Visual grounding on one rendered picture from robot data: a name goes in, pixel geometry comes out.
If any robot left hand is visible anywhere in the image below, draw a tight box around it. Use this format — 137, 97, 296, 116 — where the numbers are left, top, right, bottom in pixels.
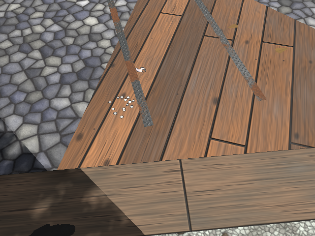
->
29, 224, 76, 236

